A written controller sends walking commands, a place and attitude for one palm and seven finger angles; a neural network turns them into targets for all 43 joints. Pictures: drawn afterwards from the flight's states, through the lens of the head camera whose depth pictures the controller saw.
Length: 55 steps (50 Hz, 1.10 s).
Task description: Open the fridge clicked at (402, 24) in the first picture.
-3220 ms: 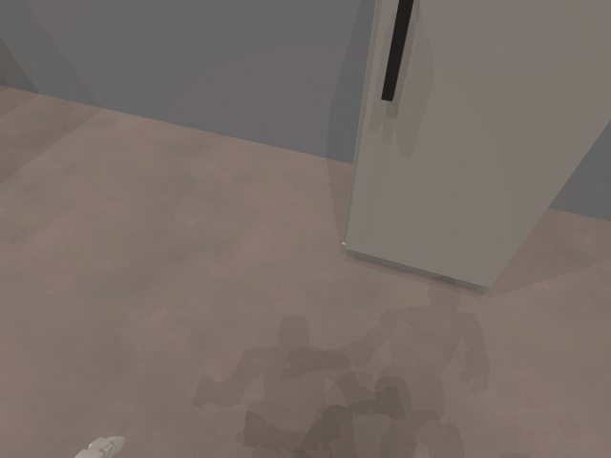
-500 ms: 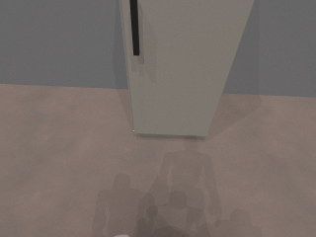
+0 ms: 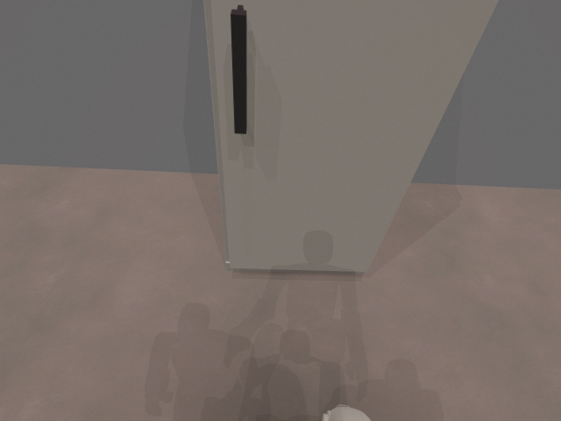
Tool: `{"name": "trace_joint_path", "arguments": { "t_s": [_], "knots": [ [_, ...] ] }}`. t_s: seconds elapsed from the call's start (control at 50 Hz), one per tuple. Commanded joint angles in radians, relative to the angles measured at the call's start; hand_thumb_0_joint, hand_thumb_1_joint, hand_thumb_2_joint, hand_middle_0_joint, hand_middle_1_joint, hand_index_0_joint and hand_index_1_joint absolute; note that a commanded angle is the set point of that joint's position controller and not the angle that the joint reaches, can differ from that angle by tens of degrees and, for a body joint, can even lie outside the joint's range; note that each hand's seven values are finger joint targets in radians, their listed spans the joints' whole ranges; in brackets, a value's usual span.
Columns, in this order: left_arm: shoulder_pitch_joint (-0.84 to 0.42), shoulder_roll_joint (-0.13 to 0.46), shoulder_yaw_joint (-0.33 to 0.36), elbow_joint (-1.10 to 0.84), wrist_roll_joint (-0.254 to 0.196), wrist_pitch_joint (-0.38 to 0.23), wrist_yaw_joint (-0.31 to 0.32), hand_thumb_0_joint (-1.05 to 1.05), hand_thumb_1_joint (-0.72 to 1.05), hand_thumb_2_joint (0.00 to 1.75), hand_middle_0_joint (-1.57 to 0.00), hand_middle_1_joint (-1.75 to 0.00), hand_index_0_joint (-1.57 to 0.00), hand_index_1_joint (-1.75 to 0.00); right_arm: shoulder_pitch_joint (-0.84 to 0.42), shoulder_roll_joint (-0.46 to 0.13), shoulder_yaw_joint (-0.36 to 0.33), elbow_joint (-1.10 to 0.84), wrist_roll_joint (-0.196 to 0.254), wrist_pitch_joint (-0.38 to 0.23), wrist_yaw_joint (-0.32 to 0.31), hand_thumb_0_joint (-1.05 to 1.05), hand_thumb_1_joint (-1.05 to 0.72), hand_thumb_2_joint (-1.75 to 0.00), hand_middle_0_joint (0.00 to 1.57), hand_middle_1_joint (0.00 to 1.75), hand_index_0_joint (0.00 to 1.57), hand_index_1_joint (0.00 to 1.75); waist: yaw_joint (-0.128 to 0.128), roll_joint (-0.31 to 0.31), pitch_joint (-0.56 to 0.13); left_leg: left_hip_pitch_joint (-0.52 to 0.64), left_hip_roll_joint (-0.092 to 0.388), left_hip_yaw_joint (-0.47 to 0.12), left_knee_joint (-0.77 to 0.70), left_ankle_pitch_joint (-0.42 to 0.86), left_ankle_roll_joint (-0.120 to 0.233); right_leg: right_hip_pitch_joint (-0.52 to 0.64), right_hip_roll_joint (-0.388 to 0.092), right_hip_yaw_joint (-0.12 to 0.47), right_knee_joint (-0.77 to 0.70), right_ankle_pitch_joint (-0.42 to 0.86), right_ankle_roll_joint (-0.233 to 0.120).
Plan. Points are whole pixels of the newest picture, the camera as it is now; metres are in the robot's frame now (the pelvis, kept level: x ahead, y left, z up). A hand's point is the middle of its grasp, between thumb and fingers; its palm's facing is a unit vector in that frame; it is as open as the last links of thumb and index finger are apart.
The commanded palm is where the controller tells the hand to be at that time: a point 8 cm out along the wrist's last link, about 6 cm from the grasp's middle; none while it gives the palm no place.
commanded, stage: take the last steps up to it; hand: left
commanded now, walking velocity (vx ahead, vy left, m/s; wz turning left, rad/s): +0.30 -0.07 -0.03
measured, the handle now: (240, 74) +0.75 +0.13 +0.13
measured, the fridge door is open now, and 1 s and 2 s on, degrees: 0 0 0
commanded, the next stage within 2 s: come to a stop and stand still in 0.50 s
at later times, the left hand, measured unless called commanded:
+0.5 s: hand (219, 374) +0.24 +0.11 -0.17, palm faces +0.08 -0.97 -0.23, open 7.1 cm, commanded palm none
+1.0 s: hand (213, 358) +0.27 +0.13 -0.19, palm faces +0.06 -0.97 -0.23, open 7.4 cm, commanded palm none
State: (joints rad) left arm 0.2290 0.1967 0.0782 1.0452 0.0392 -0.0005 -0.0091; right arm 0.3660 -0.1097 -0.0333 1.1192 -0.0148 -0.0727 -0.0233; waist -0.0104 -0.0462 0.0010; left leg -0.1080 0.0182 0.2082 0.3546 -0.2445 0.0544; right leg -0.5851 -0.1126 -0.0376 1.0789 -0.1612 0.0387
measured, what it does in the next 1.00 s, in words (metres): walks ahead: right foot, then left foot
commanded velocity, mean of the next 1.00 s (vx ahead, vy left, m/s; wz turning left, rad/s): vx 0.05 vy -0.04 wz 0.01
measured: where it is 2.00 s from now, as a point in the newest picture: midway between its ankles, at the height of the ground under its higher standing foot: outside the picture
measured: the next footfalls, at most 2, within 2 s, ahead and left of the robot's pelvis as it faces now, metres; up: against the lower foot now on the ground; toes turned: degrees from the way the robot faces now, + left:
right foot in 0.24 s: +0.24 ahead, -0.16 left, +0.00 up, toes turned -9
left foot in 0.68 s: +0.36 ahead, +0.06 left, +0.00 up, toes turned +10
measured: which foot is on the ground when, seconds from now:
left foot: down 0.00-0.26, up 0.28-0.66, down 0.68-1.00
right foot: up 0.00-0.22, down 0.24-0.70, up 0.72-1.00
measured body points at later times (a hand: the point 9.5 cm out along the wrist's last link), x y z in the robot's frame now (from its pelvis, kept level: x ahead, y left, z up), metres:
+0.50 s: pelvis +0.20 -0.08 -0.01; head +0.21 -0.08 +0.44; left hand +0.23 +0.16 -0.15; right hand +0.22 -0.31 -0.17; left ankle +0.21 +0.05 -0.68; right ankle +0.20 -0.16 -0.75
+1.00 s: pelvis +0.25 -0.06 -0.01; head +0.29 -0.06 +0.44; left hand +0.27 +0.18 -0.17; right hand +0.36 -0.28 -0.15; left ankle +0.32 +0.05 -0.75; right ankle +0.24 -0.20 -0.69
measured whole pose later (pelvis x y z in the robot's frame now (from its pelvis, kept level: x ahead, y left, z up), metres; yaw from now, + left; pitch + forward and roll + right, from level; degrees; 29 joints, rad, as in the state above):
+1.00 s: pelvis +0.25 -0.06 -0.01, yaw -1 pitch -1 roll -1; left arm 0.24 0.18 0.07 1.03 0.03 0.05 0.04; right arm 0.07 -0.13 -0.05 1.00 -0.01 0.01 -0.04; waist 0.02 0.00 0.10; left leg -0.32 0.09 0.17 0.49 -0.15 0.03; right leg -0.42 -0.04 -0.02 0.97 -0.49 0.04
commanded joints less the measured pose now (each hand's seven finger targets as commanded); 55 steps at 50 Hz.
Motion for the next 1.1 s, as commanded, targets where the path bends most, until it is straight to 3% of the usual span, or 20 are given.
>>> {"name": "trace_joint_path", "arguments": {
  "t_s": [0.0,0.14,0.2,0.22,0.24,0.26,0.32,0.4,0.58,0.62,0.64,0.68,0.72,0.76,0.86,0.92,1.0,1.04,1.06,1.08],
  "knots": [
    [-0.036,-0.004,-0.007,-0.053,-0.006,-0.002,-0.014,0.0,0.9,0.9,-0.2,-0.3,-0.2,-0.3,0.106,-0.125,-0.029,-0.012,-0.006,-0.015,-0.008,0.0,-0.9,-0.9,0.2,0.3,0.2,0.3,-0.01,0.133,0.15,0.009,0.288,-0.202,-0.212,0.142,0.092,-0.099,-0.043,-0.011,-0.15,0.026,0.007],
    [-0.165,-0.015,-0.012,-0.095,-0.012,-0.028,-0.014,0.0,0.9,0.9,-0.2,-0.3,-0.2,-0.3,0.168,-0.14,-0.037,0.02,-0.021,0.0,-0.006,0.0,-0.9,-0.9,0.2,0.3,0.2,0.3,-0.053,0.163,0.15,0.044,0.292,-0.165,-0.115,0.286,0.086,0.068,0.024,-0.092,-0.444,-0.064,-0.036],
    [0.088,0.037,0.006,-0.013,-0.006,-0.053,-0.008,0.0,0.9,0.9,-0.2,-0.3,-0.2,-0.3,0.138,-0.143,-0.038,0.023,-0.011,0.002,-0.002,0.0,-0.9,-0.9,0.2,0.3,0.2,0.3,0.066,0.076,-0.013,-0.019,0.222,-0.082,0.211,0.455,0.027,0.465,0.083,-0.125,-0.591,0.005,-0.078],
    [0.235,0.118,0.027,0.029,0.0,-0.068,0.003,0.0,0.9,0.9,-0.2,-0.3,-0.2,-0.3,0.143,-0.115,-0.034,0.008,0.001,0.0,0.009,0.0,-0.9,-0.9,0.2,0.3,0.2,0.3,0.126,-0.066,-0.133,-0.219,0.153,-0.028,0.477,0.26,-0.015,0.725,-0.097,0.077,-0.623,-0.017,-0.14],
    [0.336,0.223,0.049,0.052,-0.01,-0.071,0.014,0.0,0.9,0.9,-0.2,-0.3,-0.2,-0.3,0.157,-0.062,-0.017,-0.029,0.009,-0.002,0.011,0.0,-0.9,-0.9,0.2,0.3,0.2,0.3,0.124,-0.257,-0.238,-0.448,0.004,-0.042,0.783,-0.32,-0.053,0.898,-0.335,0.449,-0.721,0.082,-0.24],
    [0.314,0.209,0.044,0.044,-0.026,-0.065,0.023,0.0,0.9,0.9,-0.2,-0.3,-0.2,-0.3,0.078,-0.099,-0.024,-0.053,0.01,0.009,0.007,0.0,-0.9,-0.9,0.2,0.3,0.2,0.3,0.133,-0.145,-0.183,-0.493,0.037,-0.163,0.917,-0.328,-0.029,0.812,-0.345,0.439,-0.775,0.105,-0.268],
    [0.104,0.078,0.008,0.007,-0.023,-0.072,0.028,0.0,0.9,0.9,-0.2,-0.3,-0.2,-0.3,0.01,-0.06,-0.029,-0.047,-0.003,0.02,0.013,0.0,-0.9,-0.9,0.2,0.3,0.2,0.3,0.047,-0.025,0.01,-0.489,0.132,-0.198,0.931,-0.117,-0.036,0.487,-0.256,0.226,-0.841,0.016,-0.213],
    [0.088,0.004,-0.015,0.004,-0.009,-0.088,0.037,0.0,0.9,0.9,-0.2,-0.3,-0.2,-0.3,0.05,-0.017,-0.025,-0.039,-0.015,0.053,0.018,0.0,-0.9,-0.9,0.2,0.3,0.2,0.3,-0.018,-0.028,0.048,-0.395,0.134,-0.161,0.753,-0.072,-0.066,0.334,-0.19,0.033,-0.86,0.225,-0.198],
    [0.154,0.069,-0.017,0.052,-0.014,-0.079,0.03,0.0,0.9,0.9,-0.2,-0.3,-0.2,-0.3,-0.149,-0.055,-0.011,-0.115,-0.008,0.034,0.034,0.0,-0.9,-0.9,0.2,0.3,0.2,0.3,0.023,-0.053,0.049,-0.308,0.083,-0.096,0.318,-0.008,-0.065,0.454,-0.167,0.026,-0.796,0.31,-0.203],
    [0.143,0.048,-0.027,0.062,-0.022,-0.065,0.037,0.0,0.9,0.9,-0.2,-0.3,-0.2,-0.3,-0.132,-0.058,0.0,-0.093,-0.006,0.031,0.021,0.0,-0.9,-0.9,0.2,0.3,0.2,0.3,0.006,-0.034,0.042,-0.174,0.055,-0.091,0.169,0.11,-0.07,0.438,-0.107,-0.016,-0.705,0.412,-0.155],
    [0.153,0.03,-0.034,0.066,-0.024,-0.058,0.042,0.0,0.9,0.9,-0.2,-0.3,-0.2,-0.3,-0.078,-0.079,-0.001,-0.071,-0.007,0.025,0.013,0.0,-0.9,-0.9,0.2,0.3,0.2,0.3,-0.01,0.014,0.0,-0.052,0.071,-0.114,0.09,0.333,-0.066,0.419,-0.065,-0.036,-0.613,0.412,-0.113],
    [0.224,-0.018,-0.053,0.069,-0.036,-0.043,0.053,0.0,0.9,0.9,-0.2,-0.3,-0.2,-0.3,-0.016,-0.182,-0.009,-0.055,0.0,0.022,-0.008,0.0,-0.9,-0.9,0.2,0.3,0.2,0.3,-0.004,0.224,-0.12,0.166,0.303,-0.291,0.138,1.001,0.046,0.313,0.024,-0.072,-0.51,-0.031,-0.022],
    [0.251,-0.003,-0.051,0.083,-0.033,-0.014,0.062,0.0,0.9,0.9,-0.2,-0.3,-0.2,-0.3,-0.089,-0.191,-0.008,-0.057,0.008,0.041,-0.025,0.0,-0.9,-0.9,0.2,0.3,0.2,0.3,0.016,0.306,-0.077,0.099,0.352,-0.309,0.051,1.042,0.111,0.304,0.036,-0.039,-0.395,-0.372,-0.004],
    [0.199,0.021,-0.041,0.065,-0.024,0.007,0.06,0.0,0.9,0.9,-0.2,-0.3,-0.2,-0.3,-0.123,-0.181,-0.014,-0.067,0.01,0.053,-0.038,0.0,-0.9,-0.9,0.2,0.3,0.2,0.3,0.01,0.28,0.019,0.013,0.346,-0.297,0.011,1.002,0.125,0.252,0.026,0.001,-0.274,-0.404,-0.008],
    [0.166,0.018,-0.01,0.012,-0.017,0.033,0.051,0.0,0.9,0.9,-0.2,-0.3,-0.2,-0.3,-0.155,-0.218,-0.053,-0.102,-0.001,0.079,-0.039,0.0,-0.9,-0.9,0.2,0.3,0.2,0.3,0.004,0.118,-0.088,0.064,0.366,-0.273,0.041,0.835,0.161,0.15,0.053,0.028,-0.059,-0.371,-0.008],
    [0.139,0.001,0.005,-0.029,-0.015,0.047,0.046,0.0,0.9,0.9,-0.2,-0.3,-0.2,-0.3,-0.185,-0.207,-0.066,-0.132,-0.007,0.083,-0.029,0.0,-0.9,-0.9,0.2,0.3,0.2,0.3,0.008,0.141,-0.11,-0.033,0.343,-0.235,0.016,0.617,0.14,0.173,0.06,0.031,-0.033,-0.319,-0.002],
    [0.141,-0.013,-0.001,-0.051,-0.016,0.044,0.039,0.0,0.9,0.9,-0.2,-0.3,-0.2,-0.3,-0.247,-0.206,-0.067,-0.152,-0.016,0.088,-0.008,0.0,-0.9,-0.9,0.2,0.3,0.2,0.3,0.024,0.263,-0.063,-0.191,0.301,-0.24,-0.052,0.144,0.1,0.299,0.052,-0.018,-0.253,-0.283,-0.019],
    [0.201,-0.013,-0.008,-0.025,-0.016,0.03,0.039,0.0,0.9,0.9,-0.2,-0.3,-0.2,-0.3,-0.261,-0.199,-0.063,-0.148,-0.015,0.096,0.002,0.0,-0.9,-0.9,0.2,0.3,0.2,0.3,0.052,0.252,-0.048,-0.281,0.252,-0.231,-0.058,-0.164,0.051,0.424,0.071,-0.054,-0.432,-0.195,-0.025],
    [0.236,0.002,-0.01,-0.007,-0.01,0.017,0.04,0.0,0.9,0.9,-0.2,-0.3,-0.2,-0.3,-0.25,-0.177,-0.057,-0.143,-0.012,0.099,0.006,0.0,-0.9,-0.9,0.2,0.3,0.2,0.3,0.07,0.181,-0.025,-0.324,0.199,-0.208,0.001,-0.234,0.014,0.485,0.074,-0.051,-0.575,-0.138,-0.023],
    [0.233,0.055,-0.009,-0.008,0.0,0.008,0.042,0.0,0.9,0.9,-0.2,-0.3,-0.2,-0.3,-0.213,-0.128,-0.047,-0.143,-0.001,0.106,0.011,0.0,-0.9,-0.9,0.2,0.3,0.2,0.3,0.062,0.014,-0.008,-0.366,0.117,-0.151,0.124,-0.295,-0.041,0.476,-0.018,0.065,-0.752,-0.266,-0.041]
  ]
}}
